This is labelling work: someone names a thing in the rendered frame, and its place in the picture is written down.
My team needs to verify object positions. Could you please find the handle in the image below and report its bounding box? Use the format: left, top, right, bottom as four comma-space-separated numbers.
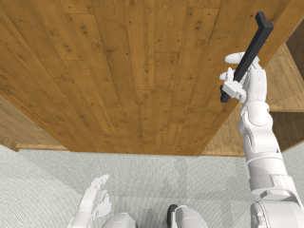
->
219, 11, 274, 103

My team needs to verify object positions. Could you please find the right robot forearm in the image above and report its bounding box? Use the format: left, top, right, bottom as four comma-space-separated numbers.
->
237, 101, 304, 212

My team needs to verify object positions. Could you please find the left robot forearm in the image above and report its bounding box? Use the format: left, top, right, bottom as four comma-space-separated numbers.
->
66, 211, 93, 228

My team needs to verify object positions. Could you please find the robot left hand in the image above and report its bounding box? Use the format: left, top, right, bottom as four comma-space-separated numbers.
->
77, 174, 112, 220

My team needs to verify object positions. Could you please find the right robot upper arm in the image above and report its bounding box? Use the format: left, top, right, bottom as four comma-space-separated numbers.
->
250, 200, 304, 228

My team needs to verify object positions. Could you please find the robot right foot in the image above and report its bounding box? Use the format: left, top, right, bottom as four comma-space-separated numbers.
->
166, 204, 179, 228

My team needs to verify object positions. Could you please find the right robot thigh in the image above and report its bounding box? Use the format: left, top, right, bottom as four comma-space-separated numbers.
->
171, 207, 208, 228

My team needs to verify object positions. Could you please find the robot right hand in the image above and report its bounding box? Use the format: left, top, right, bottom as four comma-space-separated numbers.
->
219, 51, 267, 105

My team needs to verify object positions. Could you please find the wardrobe door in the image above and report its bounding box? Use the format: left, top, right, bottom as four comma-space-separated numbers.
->
0, 0, 304, 157
0, 95, 61, 145

